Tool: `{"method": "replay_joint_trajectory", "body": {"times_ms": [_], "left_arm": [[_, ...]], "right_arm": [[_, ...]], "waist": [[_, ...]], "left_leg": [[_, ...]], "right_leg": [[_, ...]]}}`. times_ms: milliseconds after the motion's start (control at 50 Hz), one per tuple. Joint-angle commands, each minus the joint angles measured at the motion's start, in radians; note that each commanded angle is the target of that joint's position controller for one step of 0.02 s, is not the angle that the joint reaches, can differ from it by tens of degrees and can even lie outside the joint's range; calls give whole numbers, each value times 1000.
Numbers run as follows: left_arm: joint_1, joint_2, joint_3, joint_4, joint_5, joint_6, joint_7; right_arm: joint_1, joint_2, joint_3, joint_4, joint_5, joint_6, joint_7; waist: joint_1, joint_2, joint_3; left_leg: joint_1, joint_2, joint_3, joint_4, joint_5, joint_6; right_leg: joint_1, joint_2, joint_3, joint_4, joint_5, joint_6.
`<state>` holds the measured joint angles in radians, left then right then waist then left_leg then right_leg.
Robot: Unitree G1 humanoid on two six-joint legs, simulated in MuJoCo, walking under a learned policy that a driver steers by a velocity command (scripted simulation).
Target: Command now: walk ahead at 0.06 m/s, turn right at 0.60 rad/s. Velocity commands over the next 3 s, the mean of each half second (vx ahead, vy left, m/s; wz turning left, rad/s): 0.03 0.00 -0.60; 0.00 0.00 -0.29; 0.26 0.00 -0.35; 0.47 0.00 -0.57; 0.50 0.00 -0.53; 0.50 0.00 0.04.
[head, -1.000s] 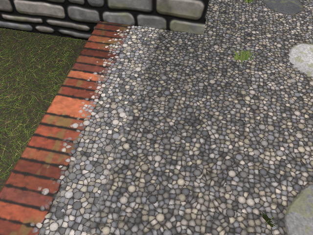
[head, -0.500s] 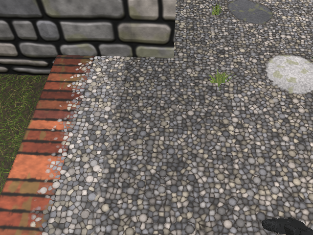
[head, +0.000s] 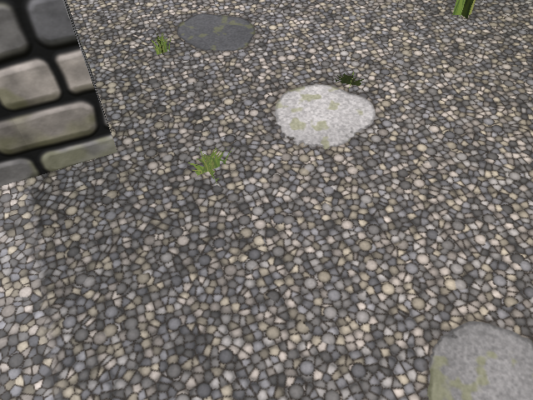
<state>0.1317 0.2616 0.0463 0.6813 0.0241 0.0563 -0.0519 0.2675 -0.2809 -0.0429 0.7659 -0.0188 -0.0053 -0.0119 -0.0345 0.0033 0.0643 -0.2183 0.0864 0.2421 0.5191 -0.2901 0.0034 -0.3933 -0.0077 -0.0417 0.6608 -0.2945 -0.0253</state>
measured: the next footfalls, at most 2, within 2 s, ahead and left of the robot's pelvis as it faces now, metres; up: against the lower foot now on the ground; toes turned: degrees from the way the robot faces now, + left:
right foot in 0.02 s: +0.08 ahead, -0.10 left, +0.00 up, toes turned -3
left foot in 0.50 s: +0.09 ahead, +0.09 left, +0.00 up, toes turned -28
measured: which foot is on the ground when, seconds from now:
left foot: down 0.00-0.02, up 0.04-0.48, down 0.50-1.00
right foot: up 0.00-0.00, down 0.02-0.50, up 0.52-0.86, down 0.88-1.00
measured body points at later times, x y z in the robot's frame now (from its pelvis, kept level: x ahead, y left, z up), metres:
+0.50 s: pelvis +0.01 +0.01 +0.00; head +0.04 +0.01 +0.45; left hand +0.19 +0.25 -0.12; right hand +0.07 -0.29 -0.10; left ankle +0.04 +0.11 -0.74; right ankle +0.04 -0.10 -0.73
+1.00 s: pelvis -0.01 +0.01 +0.01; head +0.00 -0.01 +0.46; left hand +0.21 +0.17 -0.11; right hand -0.05 -0.26 -0.13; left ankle +0.05 +0.11 -0.73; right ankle -0.07 -0.07 -0.73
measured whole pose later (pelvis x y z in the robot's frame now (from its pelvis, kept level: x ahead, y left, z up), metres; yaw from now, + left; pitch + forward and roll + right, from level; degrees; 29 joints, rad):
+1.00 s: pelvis -0.01 +0.01 +0.01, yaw -25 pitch -1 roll +0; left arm 0.18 0.22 0.00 0.79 0.02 0.02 0.01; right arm 0.26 -0.26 -0.03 0.79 -0.01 0.05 0.00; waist -0.04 0.04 0.04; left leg -0.21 0.01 0.04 0.47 -0.27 0.01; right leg -0.14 0.06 0.05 0.43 -0.26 -0.04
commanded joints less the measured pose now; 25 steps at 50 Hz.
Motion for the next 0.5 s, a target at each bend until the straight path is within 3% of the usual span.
{"method": "replay_joint_trajectory", "body": {"times_ms": [20, 40, 60, 80, 100, 120, 160, 220, 300, 360, 420, 460, 480, 500], "left_arm": [[90, 120, 37, -45, 15, -35, 19], [120, 234, 58, -59, 18, -48, 35], [178, 307, 88, -62, -11, -41, 39], [209, 257, 79, -42, -21, -35, 42], [153, 215, 64, -40, -20, -30, 49], [88, 182, 55, -46, -15, -24, 54], [37, 145, 43, -62, -20, -23, 58], [73, 170, 53, -49, -16, -31, 50], [108, 185, 63, -40, -7, -24, 47], [109, 194, 69, -39, 0, -18, 41], [88, 198, 74, -39, 2, -13, 33], [56, 195, 75, -40, -5, -10, 30], [37, 187, 73, -41, -16, -10, 34], [54, 142, 62, -47, -25, -14, 39]], "right_arm": [[58, -156, -49, -34, -2, 17, -3], [106, -75, -30, -69, -20, 28, 4], [18, -87, -25, -120, -8, 46, -7], [-31, -110, -30, -117, -8, 56, -10], [-46, -97, -29, -116, 7, 54, -9], [-41, -97, -30, -103, 8, 47, -9], [-6, -115, -37, -85, -11, 51, -8], [-14, -92, -33, -91, -3, 61, -5], [-68, -82, -28, -114, -2, 65, -9], [-90, -78, -24, -129, 2, 57, -11], [-70, -80, -21, -134, 11, 47, -16], [-13, -73, -19, -123, 15, 38, -24], [33, -74, -20, -112, 11, 31, -32], [42, -141, -34, -114, -2, 24, -42]], "waist": [[47, -1, -138], [20, -278, -163], [95, -291, -184], [104, -155, -168], [73, -140, -115], [39, -117, -92], [17, -130, -118], [25, -90, -144], [55, -121, -126], [64, -123, -124], [54, -134, -128], [19, -134, -128], [-12, -119, -122], [-2, -6, -115]], "left_leg": [[-22, 175, -80, 129, 219, 50], [-221, 68, -18, 410, -261, -19], [-382, -78, -142, 570, -412, -45], [-407, -42, -227, 643, -345, -49], [-401, -36, -251, 637, -261, -44], [-382, -23, -268, 591, -190, -43], [-326, -42, -253, 582, -130, -47], [-310, -60, -264, 525, -123, -52], [-302, -77, -278, 398, -128, -46], [-245, -103, -281, 308, -132, -33], [-151, -136, -283, 202, -144, -12], [-34, -155, -279, 42, -94, 9], [65, -147, -278, -111, -16, 21], [143, 1, -414, -244, -71, 54]], "right_leg": [[240, -1, 61, -260, 118, -45], [361, -291, 427, -306, 460, -109], [360, -389, 586, -312, 655, -294], [366, -338, 502, -304, 654, -302], [307, -276, 421, -310, 612, -274], [273, -209, 365, -320, 541, -230], [249, -154, 321, -317, 551, -205], [250, -150, 351, -321, 500, -213], [233, -148, 437, -344, 282, -223], [198, -135, 485, -334, 221, -216], [164, -122, 544, -320, 245, -194], [119, -94, 567, -303, 234, -154], [60, -59, 555, -280, 158, -110], [-36, 18, 483, -184, -21, -44]]}}
Over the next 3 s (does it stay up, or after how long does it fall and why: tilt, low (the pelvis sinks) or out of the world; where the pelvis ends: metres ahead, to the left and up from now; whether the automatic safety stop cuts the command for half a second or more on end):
stays up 0.50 -0.72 0.01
